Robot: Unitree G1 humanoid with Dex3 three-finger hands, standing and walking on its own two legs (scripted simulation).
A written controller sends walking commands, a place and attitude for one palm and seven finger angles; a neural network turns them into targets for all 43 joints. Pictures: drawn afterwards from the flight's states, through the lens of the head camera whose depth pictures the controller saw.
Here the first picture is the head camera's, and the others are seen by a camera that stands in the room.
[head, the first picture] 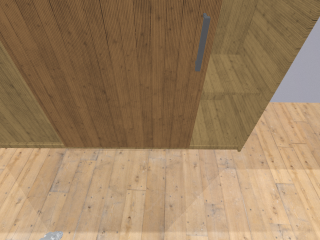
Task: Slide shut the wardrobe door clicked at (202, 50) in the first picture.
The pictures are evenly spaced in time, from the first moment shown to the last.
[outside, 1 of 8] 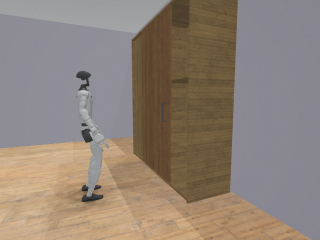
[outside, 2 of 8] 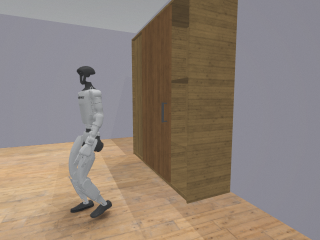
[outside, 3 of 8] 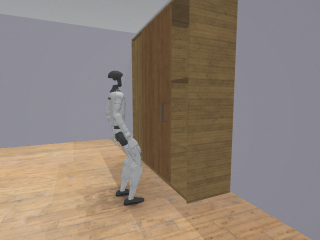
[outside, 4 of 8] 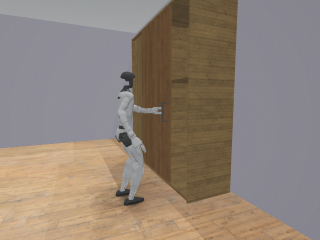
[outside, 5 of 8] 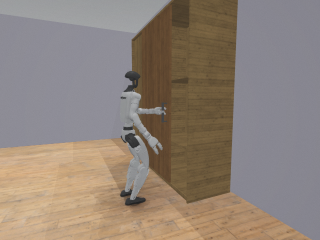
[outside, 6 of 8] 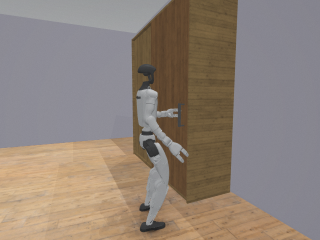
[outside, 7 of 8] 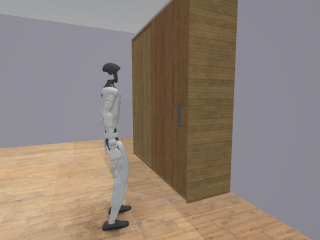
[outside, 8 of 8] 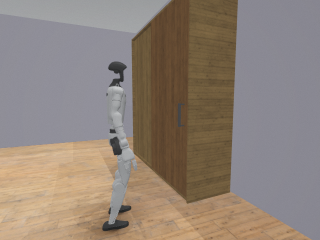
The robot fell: no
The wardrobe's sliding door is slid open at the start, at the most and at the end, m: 0.38 0.38 0.00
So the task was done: yes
